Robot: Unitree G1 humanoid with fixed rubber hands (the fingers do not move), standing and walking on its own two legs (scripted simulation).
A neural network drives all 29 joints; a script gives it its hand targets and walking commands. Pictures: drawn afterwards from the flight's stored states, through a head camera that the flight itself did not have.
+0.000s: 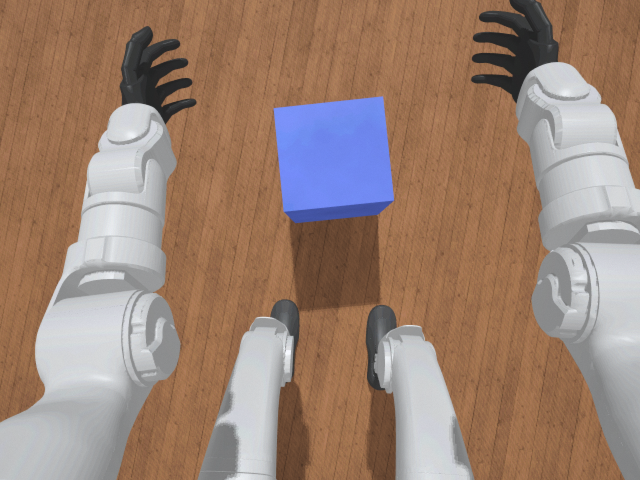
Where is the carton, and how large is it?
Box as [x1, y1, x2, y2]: [274, 96, 393, 222]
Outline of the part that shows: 382,96 274,108 283,209 284,212 295,222 377,214 393,200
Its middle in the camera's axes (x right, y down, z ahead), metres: +0.03 -0.17 +0.86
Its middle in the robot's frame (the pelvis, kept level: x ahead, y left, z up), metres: +0.54 +0.03 -0.53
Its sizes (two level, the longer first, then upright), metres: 0.210 0.200 0.250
